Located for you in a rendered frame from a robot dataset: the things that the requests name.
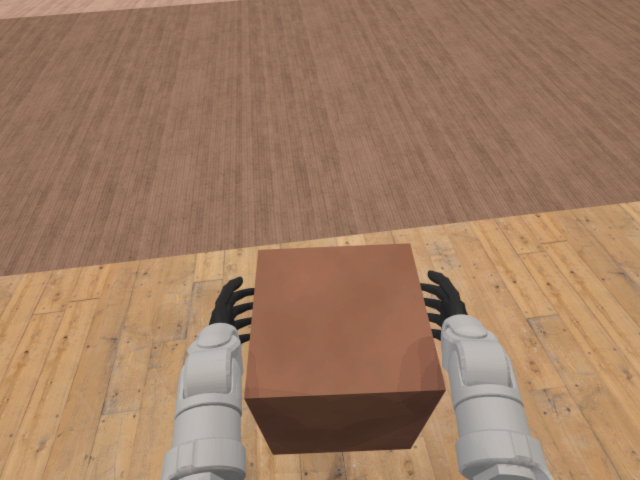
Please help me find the left robot hand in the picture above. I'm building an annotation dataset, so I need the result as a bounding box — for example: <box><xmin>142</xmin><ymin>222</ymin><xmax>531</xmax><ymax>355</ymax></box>
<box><xmin>209</xmin><ymin>277</ymin><xmax>255</xmax><ymax>344</ymax></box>

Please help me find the right robot forearm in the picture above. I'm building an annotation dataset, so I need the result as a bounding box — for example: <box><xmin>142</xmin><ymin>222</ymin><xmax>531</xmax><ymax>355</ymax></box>
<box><xmin>441</xmin><ymin>314</ymin><xmax>554</xmax><ymax>480</ymax></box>

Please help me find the carton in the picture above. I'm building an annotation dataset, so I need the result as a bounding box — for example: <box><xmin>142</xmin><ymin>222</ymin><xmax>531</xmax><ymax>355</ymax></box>
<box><xmin>244</xmin><ymin>243</ymin><xmax>446</xmax><ymax>455</ymax></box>

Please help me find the left robot forearm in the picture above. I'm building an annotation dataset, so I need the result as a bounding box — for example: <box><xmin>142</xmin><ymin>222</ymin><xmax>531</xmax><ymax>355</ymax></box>
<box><xmin>161</xmin><ymin>323</ymin><xmax>246</xmax><ymax>480</ymax></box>

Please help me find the right robot hand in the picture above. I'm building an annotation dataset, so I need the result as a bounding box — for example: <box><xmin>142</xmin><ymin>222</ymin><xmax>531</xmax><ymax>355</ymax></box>
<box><xmin>420</xmin><ymin>270</ymin><xmax>468</xmax><ymax>341</ymax></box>

